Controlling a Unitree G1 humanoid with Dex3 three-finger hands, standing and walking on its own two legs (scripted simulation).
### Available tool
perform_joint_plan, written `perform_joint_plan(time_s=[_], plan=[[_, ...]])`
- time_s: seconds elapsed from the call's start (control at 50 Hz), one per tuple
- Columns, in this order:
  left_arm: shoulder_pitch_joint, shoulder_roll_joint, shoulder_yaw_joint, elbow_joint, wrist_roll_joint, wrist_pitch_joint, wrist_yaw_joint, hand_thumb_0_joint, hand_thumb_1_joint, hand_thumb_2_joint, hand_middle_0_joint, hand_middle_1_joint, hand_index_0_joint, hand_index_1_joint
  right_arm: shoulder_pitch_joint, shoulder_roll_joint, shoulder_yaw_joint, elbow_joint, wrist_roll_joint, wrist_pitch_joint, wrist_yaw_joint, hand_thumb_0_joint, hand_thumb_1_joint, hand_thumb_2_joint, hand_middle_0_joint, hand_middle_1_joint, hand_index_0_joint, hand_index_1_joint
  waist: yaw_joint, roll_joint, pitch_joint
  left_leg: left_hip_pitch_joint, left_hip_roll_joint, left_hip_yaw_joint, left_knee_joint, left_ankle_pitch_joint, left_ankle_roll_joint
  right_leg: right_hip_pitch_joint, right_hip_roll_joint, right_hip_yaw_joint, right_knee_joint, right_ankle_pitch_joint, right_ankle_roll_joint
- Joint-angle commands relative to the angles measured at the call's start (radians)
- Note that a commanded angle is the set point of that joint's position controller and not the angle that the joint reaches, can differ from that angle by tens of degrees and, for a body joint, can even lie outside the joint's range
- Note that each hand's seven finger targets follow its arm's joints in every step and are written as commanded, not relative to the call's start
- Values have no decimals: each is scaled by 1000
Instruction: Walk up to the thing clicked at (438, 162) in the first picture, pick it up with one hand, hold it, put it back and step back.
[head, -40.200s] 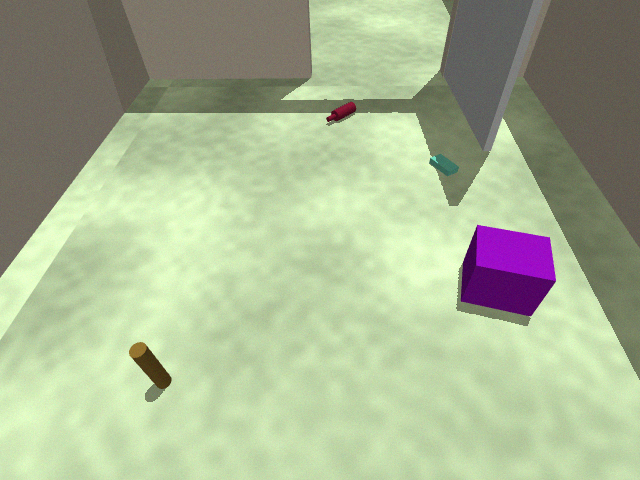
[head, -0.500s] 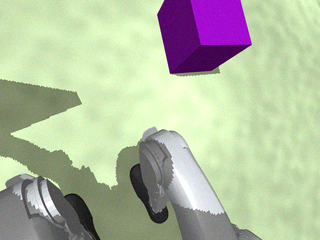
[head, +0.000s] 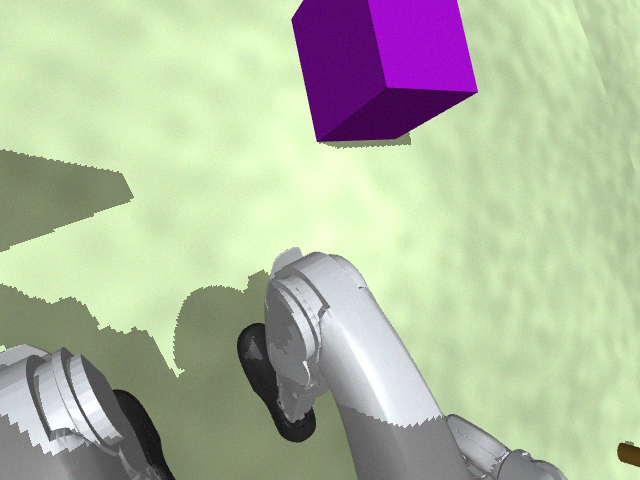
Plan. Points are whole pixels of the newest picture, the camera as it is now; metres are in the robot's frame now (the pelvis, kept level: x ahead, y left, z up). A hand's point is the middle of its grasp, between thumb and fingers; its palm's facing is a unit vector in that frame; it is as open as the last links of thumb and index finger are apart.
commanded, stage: rest palm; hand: left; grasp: from above
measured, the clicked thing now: out of the picture +0.42 +0.37 -0.30
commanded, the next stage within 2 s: close in 0.62 s
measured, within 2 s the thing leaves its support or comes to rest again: neither
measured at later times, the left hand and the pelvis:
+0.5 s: hand out of the picture +0.41 +0.37 -0.26, palm faces -0.23 -0.39 -0.89, open 12.9 cm; pelvis -0.01 +0.00 +0.00, yaw -2 degrees
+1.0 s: hand out of the picture +0.41 +0.37 -0.26, palm faces -0.22 -0.38 -0.90, open 12.0 cm; pelvis -0.01 +0.00 +0.01, yaw -2 degrees
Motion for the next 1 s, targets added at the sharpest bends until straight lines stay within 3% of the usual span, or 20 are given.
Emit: perform_joint_plan(time_s=[0.0,0.02,0.04,0.06,0.18,0.32,0.58,0.7,0.76,0.86,0.98], plan=[[-200,262,-24,-101,-1,4,30,0,-308,745,-270,-874,-288,-852,235,-331,-67,33,15,-7,-1,0,-916,-906,199,300,199,300,-41,549,-639,520,19,14,-258,233,-47,338,44,-9,-208,255,-7],[-209,263,-21,-105,-5,3,28,0,-307,744,-266,-885,-286,-860,238,-325,-58,29,15,-6,0,0,-916,-906,199,300,199,300,-48,555,-633,525,22,9,-260,238,-49,343,44,-14,-205,258,-8],[-191,236,-51,-83,-3,3,22,0,-325,757,-258,-896,-275,-874,234,-334,-63,19,13,-5,0,0,-918,-907,198,300,199,300,-60,545,-615,519,21,9,-257,229,-47,344,48,-13,-211,259,-6],[-214,258,-41,-109,-14,0,26,0,-328,766,-254,-895,-269,-874,235,-329,-51,21,15,-5,-2,0,-916,-907,198,300,199,300,-57,527,-624,497,23,6,-248,230,-44,355,48,-15,-214,262,-3],[-197,266,-59,-102,-35,-18,29,0,-329,765,-238,-914,-258,-889,230,-340,-37,15,16,-4,-10,0,-916,-907,199,300,199,300,-61,538,-611,508,29,-4,-255,222,-50,372,54,-24,-222,257,-4],[-192,302,-56,-107,-26,-37,46,0,-332,773,-231,-925,-252,-899,221,-346,-20,15,14,-1,-10,0,-917,-908,199,300,199,300,-61,560,-566,509,33,-19,-272,180,-55,345,48,-37,-213,225,-3],[-163,281,-75,-78,-39,-42,69,0,-285,750,-274,-896,-291,-875,211,-363,-7,-11,1,1,-4,0,-921,-910,198,301,199,301,-88,533,-521,505,39,-32,-277,179,-55,374,57,-46,-237,242,3],[-151,288,-71,-82,-50,-49,76,0,-278,746,-268,-910,-289,-884,200,-363,-2,-15,5,1,-4,0,-921,-911,198,301,199,301,-74,535,-522,507,40,-32,-278,174,-57,382,58,-46,-245,239,5],[-147,302,-63,-101,-53,-50,87,0,-173,673,-335,-849,-363,-816,204,-367,-2,-25,3,6,-6,0,-909,-904,199,300,199,301,-70,530,-552,516,44,-28,-275,189,-56,423,65,-42,-259,259,6],[-159,272,-77,-92,-57,-34,82,0,-146,645,-340,-849,-375,-809,212,-365,-3,-14,4,7,-3,0,-907,-904,199,300,199,300,-85,557,-527,538,47,-44,-291,197,-65,381,59,-56,-240,259,3],[-153,256,-83,-119,-76,-24,77,0,-129,633,-359,-819,-390,-783,198,-364,-8,-20,13,4,-2,0,-906,-904,199,300,199,300,-71,550,-529,534,48,-53,-300,178,-67,366,59,-57,-236,244,1]])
